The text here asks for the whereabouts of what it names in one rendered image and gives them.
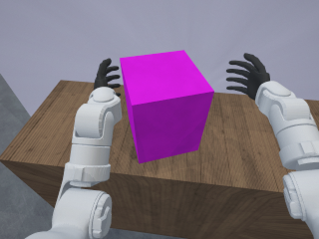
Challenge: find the robot right hand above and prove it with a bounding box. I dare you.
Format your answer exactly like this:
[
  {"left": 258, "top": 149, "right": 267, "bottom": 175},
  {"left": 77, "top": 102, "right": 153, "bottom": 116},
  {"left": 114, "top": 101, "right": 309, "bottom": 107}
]
[{"left": 226, "top": 53, "right": 270, "bottom": 100}]

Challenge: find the robot left hand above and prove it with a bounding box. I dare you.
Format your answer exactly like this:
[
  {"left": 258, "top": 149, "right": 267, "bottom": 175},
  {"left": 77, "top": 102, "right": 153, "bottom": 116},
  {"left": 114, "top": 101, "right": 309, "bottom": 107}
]
[{"left": 94, "top": 58, "right": 121, "bottom": 97}]

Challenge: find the robot left upper arm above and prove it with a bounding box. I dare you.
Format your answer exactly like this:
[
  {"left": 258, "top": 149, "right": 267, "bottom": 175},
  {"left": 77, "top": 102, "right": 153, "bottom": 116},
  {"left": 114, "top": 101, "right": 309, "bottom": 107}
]
[{"left": 25, "top": 187, "right": 112, "bottom": 239}]

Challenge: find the carton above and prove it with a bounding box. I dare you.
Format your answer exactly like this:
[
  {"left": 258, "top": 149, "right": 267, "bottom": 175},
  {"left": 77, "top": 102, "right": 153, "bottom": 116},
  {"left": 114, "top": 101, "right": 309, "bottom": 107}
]
[{"left": 120, "top": 50, "right": 214, "bottom": 163}]

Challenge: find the robot left forearm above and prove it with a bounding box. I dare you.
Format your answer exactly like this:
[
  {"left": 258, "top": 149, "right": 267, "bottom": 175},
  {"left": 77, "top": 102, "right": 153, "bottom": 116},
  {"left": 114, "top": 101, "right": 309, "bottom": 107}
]
[{"left": 52, "top": 87, "right": 123, "bottom": 226}]

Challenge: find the robot right upper arm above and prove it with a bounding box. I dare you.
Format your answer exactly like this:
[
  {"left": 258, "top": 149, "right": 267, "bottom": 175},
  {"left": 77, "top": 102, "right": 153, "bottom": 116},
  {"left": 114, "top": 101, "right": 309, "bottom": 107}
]
[{"left": 282, "top": 169, "right": 319, "bottom": 239}]

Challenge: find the robot right forearm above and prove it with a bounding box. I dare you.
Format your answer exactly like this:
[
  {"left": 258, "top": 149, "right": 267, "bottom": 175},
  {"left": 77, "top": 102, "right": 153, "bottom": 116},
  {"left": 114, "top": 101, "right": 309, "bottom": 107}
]
[{"left": 255, "top": 81, "right": 319, "bottom": 171}]

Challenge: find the pedestal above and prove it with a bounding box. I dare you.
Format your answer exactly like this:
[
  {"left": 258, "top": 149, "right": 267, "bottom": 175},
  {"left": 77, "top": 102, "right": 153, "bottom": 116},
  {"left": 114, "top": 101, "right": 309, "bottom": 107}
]
[{"left": 0, "top": 80, "right": 319, "bottom": 239}]

